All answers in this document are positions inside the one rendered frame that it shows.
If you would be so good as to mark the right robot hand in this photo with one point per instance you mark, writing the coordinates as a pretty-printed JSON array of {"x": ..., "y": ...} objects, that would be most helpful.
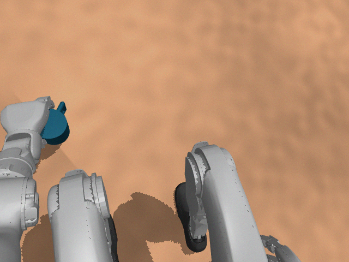
[{"x": 283, "y": 253}]

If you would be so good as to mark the right robot foot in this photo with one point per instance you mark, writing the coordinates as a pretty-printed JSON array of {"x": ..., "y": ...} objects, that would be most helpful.
[{"x": 195, "y": 245}]

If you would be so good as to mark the left robot arm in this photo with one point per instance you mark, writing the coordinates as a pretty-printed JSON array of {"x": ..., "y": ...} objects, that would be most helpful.
[{"x": 19, "y": 200}]

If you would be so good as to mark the mug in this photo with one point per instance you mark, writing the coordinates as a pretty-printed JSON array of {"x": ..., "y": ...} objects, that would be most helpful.
[{"x": 56, "y": 130}]

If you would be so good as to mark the left robot foot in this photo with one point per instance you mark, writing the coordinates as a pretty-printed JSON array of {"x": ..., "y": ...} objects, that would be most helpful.
[{"x": 113, "y": 239}]

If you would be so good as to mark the left robot hand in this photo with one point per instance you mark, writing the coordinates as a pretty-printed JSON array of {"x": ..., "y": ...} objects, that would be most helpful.
[{"x": 31, "y": 115}]

